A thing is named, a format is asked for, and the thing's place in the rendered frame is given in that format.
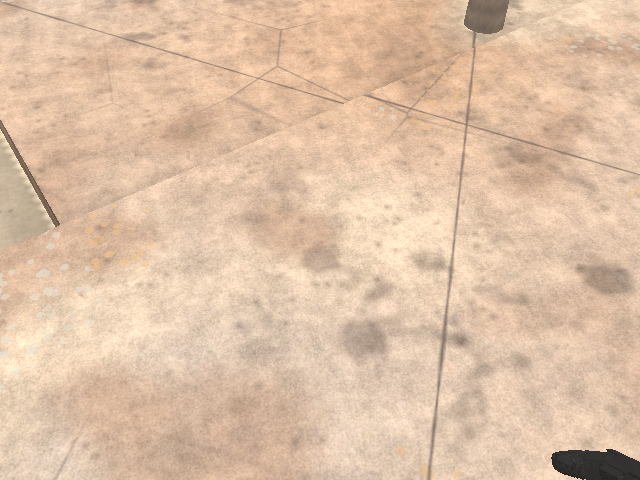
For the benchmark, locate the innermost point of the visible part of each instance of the right robot hand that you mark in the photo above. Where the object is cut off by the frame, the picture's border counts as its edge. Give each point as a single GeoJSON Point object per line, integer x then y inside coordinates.
{"type": "Point", "coordinates": [596, 465]}

